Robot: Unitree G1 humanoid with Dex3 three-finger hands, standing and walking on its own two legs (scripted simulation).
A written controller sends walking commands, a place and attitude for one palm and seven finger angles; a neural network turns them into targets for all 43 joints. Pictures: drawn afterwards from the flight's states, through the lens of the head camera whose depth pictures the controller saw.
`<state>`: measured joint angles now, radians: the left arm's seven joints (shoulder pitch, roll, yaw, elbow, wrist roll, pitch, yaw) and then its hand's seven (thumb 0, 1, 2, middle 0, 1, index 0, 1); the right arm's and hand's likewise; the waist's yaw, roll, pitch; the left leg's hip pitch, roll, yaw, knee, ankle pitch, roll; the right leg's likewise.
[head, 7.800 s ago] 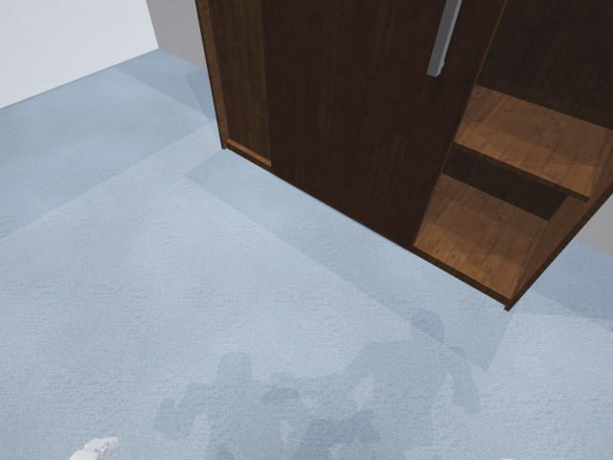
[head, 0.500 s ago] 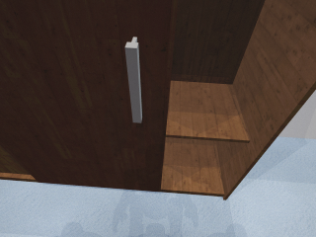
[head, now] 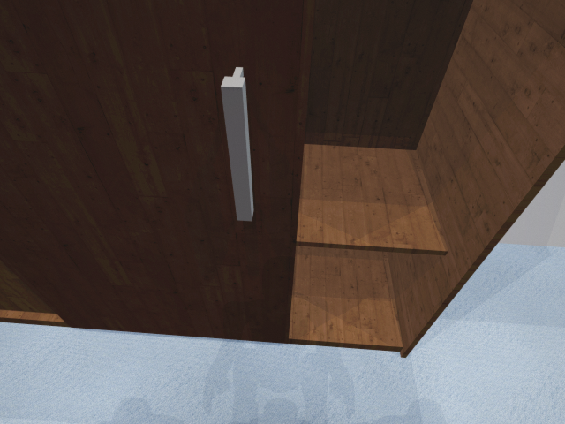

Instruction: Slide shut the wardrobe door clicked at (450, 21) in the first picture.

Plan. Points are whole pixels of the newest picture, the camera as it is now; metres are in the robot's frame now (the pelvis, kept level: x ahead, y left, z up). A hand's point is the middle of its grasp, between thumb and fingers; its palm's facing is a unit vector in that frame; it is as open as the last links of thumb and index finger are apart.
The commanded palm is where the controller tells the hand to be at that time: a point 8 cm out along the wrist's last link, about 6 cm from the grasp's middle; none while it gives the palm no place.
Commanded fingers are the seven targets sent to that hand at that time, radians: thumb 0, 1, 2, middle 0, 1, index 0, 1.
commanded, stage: look again from close up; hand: left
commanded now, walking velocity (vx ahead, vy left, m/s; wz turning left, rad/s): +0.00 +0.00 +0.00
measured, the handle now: (242, 152) +0.49 +0.10 +0.13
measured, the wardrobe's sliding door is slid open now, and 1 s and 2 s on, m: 0.41 0.41 0.41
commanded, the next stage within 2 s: raise the hand with hooked fingers in 0.02 s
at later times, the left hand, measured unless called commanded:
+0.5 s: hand (164, 390) +0.17 +0.17 -0.01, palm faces -0.05 -1.00 -0.02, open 8.3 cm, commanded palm +0.13 +0.24 -0.02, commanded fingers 0.00 0.43 0.70 -0.23 -0.60 -0.23 -0.60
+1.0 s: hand (102, 360) +0.18 +0.23 +0.05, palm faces +0.03 -1.00 -0.07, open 11.4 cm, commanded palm +0.15 +0.29 +0.06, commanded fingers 0.00 -0.15 0.45 -0.28 -0.98 -0.28 -0.98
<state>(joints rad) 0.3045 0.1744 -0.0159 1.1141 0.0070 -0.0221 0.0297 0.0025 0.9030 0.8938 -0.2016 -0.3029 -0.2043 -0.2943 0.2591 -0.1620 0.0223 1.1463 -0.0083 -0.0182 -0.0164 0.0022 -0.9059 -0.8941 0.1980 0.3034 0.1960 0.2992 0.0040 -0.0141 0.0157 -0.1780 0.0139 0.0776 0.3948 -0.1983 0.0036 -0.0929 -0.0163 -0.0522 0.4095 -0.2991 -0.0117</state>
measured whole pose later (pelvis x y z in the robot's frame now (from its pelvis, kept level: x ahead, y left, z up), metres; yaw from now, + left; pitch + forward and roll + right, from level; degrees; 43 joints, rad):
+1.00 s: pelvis -0.04 +0.00 -0.03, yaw +1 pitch +4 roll -2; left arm 0.30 0.32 0.31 0.03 -0.35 -0.24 -0.36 0.00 0.07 0.54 -0.26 -0.84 -0.27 -0.83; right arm 0.29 -0.23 0.03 0.64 0.04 -0.28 -0.08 0.01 -0.90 -0.89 0.20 0.30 0.20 0.30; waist -0.02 0.04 -0.07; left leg -0.55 0.05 0.03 0.78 -0.31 0.01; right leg -0.43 0.00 -0.09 0.75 -0.40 -0.02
